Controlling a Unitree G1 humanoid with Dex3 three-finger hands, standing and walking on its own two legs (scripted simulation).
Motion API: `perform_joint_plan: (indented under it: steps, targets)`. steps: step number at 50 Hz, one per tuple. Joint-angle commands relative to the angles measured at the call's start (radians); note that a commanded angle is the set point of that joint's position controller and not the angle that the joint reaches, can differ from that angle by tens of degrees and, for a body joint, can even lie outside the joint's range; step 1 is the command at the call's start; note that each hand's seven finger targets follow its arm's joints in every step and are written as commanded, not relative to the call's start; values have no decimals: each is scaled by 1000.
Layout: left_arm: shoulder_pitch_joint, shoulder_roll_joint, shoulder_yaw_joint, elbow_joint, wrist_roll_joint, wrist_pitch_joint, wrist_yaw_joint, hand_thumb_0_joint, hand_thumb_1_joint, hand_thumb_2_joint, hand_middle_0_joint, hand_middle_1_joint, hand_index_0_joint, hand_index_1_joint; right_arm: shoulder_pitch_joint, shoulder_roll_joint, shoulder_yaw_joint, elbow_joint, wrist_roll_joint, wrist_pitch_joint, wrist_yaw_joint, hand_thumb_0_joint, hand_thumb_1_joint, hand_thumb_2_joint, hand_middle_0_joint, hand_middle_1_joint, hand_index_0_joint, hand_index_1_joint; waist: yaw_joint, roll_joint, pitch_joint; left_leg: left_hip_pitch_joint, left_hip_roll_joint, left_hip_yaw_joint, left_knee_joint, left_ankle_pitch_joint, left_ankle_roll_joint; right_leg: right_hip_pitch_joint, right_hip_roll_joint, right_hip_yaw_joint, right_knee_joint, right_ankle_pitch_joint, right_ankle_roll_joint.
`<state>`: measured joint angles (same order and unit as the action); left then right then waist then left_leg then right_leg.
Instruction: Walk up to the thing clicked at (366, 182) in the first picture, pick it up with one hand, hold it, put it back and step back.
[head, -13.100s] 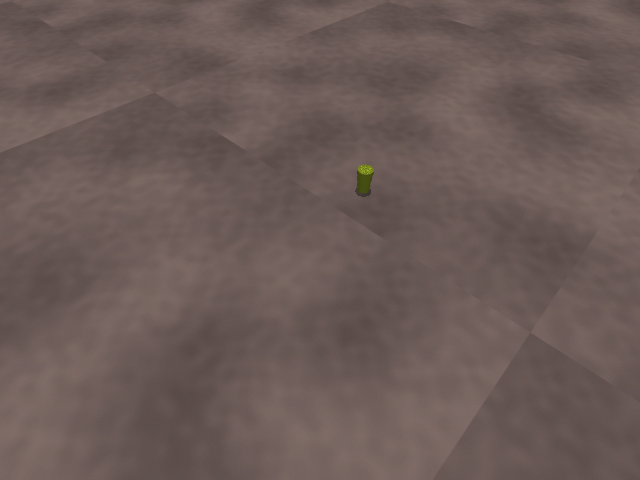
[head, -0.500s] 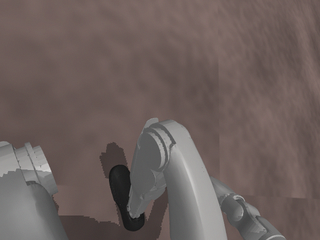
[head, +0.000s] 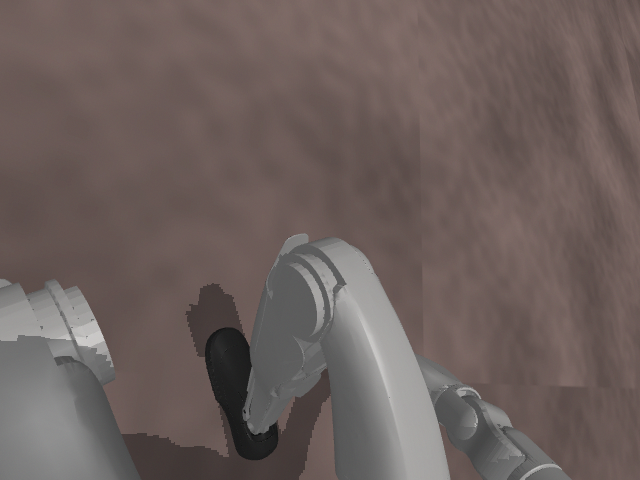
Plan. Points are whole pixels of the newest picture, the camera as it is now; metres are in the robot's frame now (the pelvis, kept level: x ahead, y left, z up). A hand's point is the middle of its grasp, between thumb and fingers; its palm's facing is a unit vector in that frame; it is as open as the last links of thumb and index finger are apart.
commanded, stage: close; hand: left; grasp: from the side
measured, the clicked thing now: out of the picture +0.46 +0.32 -0.23
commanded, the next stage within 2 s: settle in 0.54 s
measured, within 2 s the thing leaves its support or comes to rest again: leaves its support in 0.88 s
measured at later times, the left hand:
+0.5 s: hand out of the picture +0.43 +0.33 -0.17, palm faces +0.40 -0.92 -0.01, open 9.0 cm
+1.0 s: hand out of the picture +0.44 +0.33 -0.15, palm faces +0.39 -0.92 -0.02, open 6.2 cm
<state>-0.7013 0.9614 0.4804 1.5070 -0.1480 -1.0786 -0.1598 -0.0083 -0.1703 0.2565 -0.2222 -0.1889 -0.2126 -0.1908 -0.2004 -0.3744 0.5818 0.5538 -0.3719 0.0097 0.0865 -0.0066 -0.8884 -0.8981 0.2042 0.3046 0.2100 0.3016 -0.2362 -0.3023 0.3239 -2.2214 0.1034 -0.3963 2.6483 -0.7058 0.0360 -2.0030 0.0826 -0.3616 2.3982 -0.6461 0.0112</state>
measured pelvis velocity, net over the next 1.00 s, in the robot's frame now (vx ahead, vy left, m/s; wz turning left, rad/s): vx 0.00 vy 0.00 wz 0.00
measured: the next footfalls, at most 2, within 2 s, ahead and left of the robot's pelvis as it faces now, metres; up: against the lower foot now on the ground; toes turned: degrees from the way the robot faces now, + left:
none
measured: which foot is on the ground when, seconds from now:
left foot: down 0.00-1.00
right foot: down 0.00-1.00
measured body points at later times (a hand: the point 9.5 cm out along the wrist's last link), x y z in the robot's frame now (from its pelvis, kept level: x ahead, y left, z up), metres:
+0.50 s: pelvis +0.00 +0.00 +0.01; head +0.23 +0.21 +0.33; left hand +0.41 +0.38 -0.16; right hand +0.18 -0.23 -0.03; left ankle +0.09 +0.12 -0.26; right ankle +0.13 -0.10 -0.26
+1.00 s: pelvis +0.00 +0.00 +0.01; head +0.22 +0.21 +0.33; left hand +0.42 +0.38 -0.15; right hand +0.18 -0.23 -0.03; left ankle +0.09 +0.12 -0.26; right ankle +0.13 -0.10 -0.26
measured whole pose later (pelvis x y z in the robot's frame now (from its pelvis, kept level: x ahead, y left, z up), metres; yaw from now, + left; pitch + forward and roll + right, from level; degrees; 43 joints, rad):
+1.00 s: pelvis +0.00 +0.00 +0.01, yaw +0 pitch +12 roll -19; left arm -0.77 0.96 0.45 1.46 -0.09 -1.03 -0.06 -0.02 -0.16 0.94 -0.50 -0.88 -1.20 -1.30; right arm -0.19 -0.35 0.57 0.56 -0.37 0.04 0.10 -0.01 -0.89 -0.90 0.20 0.30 0.21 0.30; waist -0.24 -0.29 0.31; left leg -2.22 0.10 -0.40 2.62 -0.70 0.03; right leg -2.00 0.09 -0.36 2.37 -0.65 0.01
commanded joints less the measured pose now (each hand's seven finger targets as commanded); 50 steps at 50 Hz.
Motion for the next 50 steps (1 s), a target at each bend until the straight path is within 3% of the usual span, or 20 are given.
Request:
perform_joint_plan:
  steps: [1, 8, 12, 20, 21, 27, 32, 36, 41, 50]
  targets:
    - [-245, 150, 28, -118, -19, -69, 17, 0, -72, 385, -344, -312, -335, -317, 25, -369, -120, -8, 2, 6, -20, 0, -883, -898, 199, 299, 199, 299, -157, 592, -513, 420, 40, 39, -325, 120, -54, 183, 55, -16, -183, 188, -16]
    - [-251, 146, 4, -108, 4, -69, 18, 0, 100, 571, -500, -496, -494, -499, 28, -357, -117, -5, -3, 14, -22, 0, -879, -897, 199, 299, 199, 299, -166, 590, -505, 401, 39, 52, -323, 95, -48, 193, 61, -9, -202, 172, -18]
    - [-258, 150, 11, -109, 0, -63, 24, 0, 170, 599, -549, -532, -544, -534, 26, -359, -119, -6, -1, 17, -24, 0, -874, -895, 199, 299, 199, 299, -161, 593, -511, 417, 44, 43, -335, 108, -52, 181, 60, -10, -198, 176, -21]
    - [-270, 143, 6, -112, 6, -61, 36, 0, 375, 798, -751, -742, -746, -743, 28, -350, -118, -4, -4, 22, -25, 0, -869, -894, 199, 299, 199, 299, -165, 596, -523, 425, 43, 52, -327, 130, -49, 198, 63, -4, -211, 195, -20]
    - [-268, 160, 12, -113, 9, -60, 37, 0, 382, 868, -806, -822, -803, -823, 33, -351, -117, -1, -3, 24, -27, 0, -871, -895, 199, 299, 199, 299, -163, 603, -528, 428, 45, 52, -328, 135, -50, 202, 64, -4, -209, 196, -21]
    - [-281, 124, -5, -103, 24, -54, 64, 0, 458, 1011, -942, -982, -943, -982, 37, -349, -121, 1, -9, 30, -20, 0, -866, -893, 199, 299, 199, 299, -176, 604, -526, 452, 48, 34, -344, 150, -56, 190, 62, -13, -204, 204, -21]
    - [-293, 128, -22, -99, 44, -54, 87, 0, 472, 1098, -1046, -1097, -1051, -1095, 24, -348, -119, -2, -11, 33, -15, 0, -865, -891, 199, 299, 199, 299, -176, 605, -498, 433, 43, 32, -348, 110, -54, 168, 59, -18, -206, 175, -22]
    - [-296, 125, -27, -114, 46, -54, 93, 0, 527, 1233, -1150, -1237, -1145, -1250, 29, -344, -120, 0, -13, 33, -14, 0, -891, -900, 200, 300, 199, 300, -177, 608, -523, 444, 42, 45, -336, 145, -52, 193, 65, -12, -215, 201, -21]
    - [-315, 134, -20, -145, 48, -54, 98, 0, 573, 1280, -1210, -1294, -1205, -1307, 38, -348, -122, 3, -11, 35, -11, 0, -889, -899, 200, 300, 199, 300, -176, 634, -535, 476, 48, 29, -352, 163, -60, 178, 60, -18, -200, 206, -22]
    - [-359, 150, -23, -257, 58, -3, 90, 0, 447, 1317, -1310, -1392, -1309, -1405, 71, -340, -149, 7, 5, 42, -7, 0, -895, -899, 200, 299, 199, 299, -159, 685, -581, 485, 43, 54, -355, 169, -61, 185, 56, -1, -198, 216, -23]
